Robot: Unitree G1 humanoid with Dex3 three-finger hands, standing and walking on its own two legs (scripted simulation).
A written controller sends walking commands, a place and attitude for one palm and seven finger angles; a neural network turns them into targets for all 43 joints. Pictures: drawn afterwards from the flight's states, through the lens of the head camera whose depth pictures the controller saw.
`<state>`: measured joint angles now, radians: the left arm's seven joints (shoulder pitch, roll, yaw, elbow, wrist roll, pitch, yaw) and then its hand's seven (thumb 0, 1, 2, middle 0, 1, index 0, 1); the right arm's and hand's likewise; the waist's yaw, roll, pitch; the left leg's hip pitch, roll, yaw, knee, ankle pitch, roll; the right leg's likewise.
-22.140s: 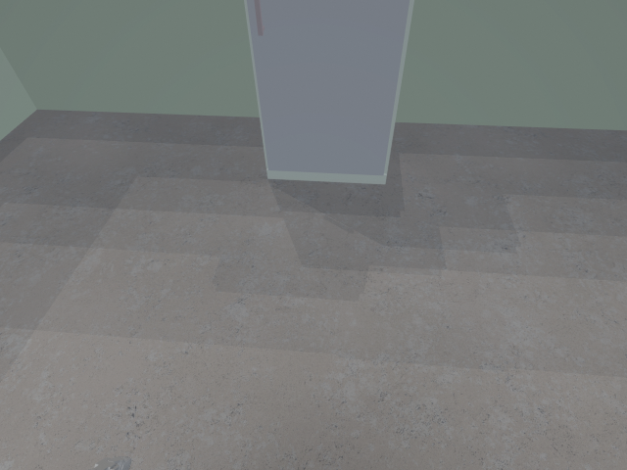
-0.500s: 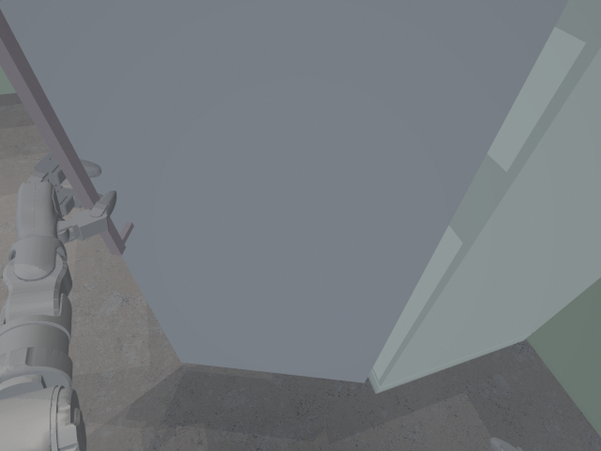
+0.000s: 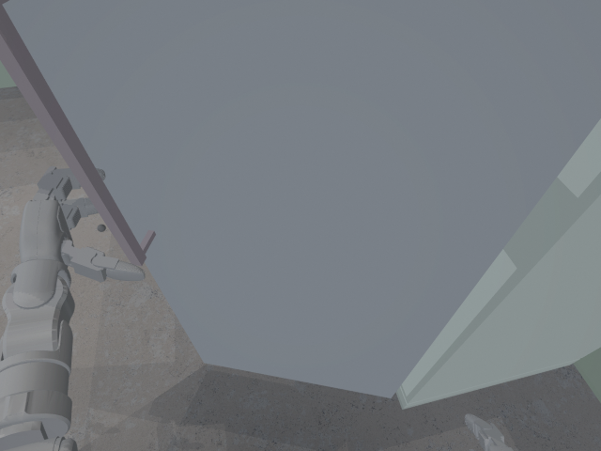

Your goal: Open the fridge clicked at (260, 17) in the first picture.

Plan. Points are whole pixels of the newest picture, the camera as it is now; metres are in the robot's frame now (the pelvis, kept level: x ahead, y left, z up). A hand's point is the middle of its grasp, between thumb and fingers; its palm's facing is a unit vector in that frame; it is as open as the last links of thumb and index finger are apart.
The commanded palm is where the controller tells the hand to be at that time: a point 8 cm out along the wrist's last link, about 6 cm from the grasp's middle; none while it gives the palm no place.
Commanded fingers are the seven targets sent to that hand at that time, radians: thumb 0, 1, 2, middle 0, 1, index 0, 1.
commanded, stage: slip the hand off the handle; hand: left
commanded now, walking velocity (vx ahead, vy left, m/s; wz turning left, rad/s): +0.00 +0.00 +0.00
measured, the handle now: (94, 160) +0.40 +0.28 +0.18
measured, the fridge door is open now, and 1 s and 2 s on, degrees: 67 67 67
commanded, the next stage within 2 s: draw the hand back to the body in 1.28 s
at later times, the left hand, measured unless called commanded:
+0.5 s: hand (45, 227) +0.35 +0.36 +0.11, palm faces +0.36 -0.90 -0.25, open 14.7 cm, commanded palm +0.32 +0.40 +0.11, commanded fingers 0.00 -0.55 0.20 -0.25 -1.15 -0.25 -1.15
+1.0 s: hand (7, 271) +0.29 +0.38 +0.09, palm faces +0.36 -0.90 -0.24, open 14.7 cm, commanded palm +0.24 +0.41 +0.11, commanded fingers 0.00 -0.55 0.20 -0.25 -1.15 -0.25 -1.15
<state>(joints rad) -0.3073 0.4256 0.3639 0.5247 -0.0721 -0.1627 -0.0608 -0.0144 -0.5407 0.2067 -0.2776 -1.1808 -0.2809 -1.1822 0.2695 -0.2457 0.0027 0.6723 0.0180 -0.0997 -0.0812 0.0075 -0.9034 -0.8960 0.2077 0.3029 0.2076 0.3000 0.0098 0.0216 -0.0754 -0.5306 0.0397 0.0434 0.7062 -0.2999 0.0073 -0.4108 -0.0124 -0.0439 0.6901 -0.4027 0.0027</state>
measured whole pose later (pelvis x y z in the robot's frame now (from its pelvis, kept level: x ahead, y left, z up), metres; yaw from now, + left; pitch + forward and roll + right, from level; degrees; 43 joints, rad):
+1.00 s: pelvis -0.02 +0.02 -0.01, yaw +0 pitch +8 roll -3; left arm -0.16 0.57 0.56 0.51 -0.15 -0.20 -0.25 -0.02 -0.55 0.20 -0.25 -1.15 -0.26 -1.15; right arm 0.30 -0.26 0.02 0.64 0.03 -0.09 -0.13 0.01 -0.90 -0.90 0.21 0.30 0.21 0.30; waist -0.01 0.01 -0.09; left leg -0.62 0.04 0.03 0.79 -0.31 0.04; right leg -0.47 -0.01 -0.05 0.72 -0.39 0.03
